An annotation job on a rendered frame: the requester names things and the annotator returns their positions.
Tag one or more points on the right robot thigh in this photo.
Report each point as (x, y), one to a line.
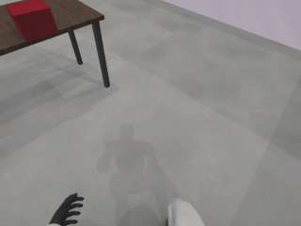
(181, 213)

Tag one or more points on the table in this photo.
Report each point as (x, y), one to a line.
(69, 15)

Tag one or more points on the robot left hand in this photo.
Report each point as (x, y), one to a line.
(62, 213)

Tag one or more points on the carton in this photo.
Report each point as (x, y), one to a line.
(33, 19)

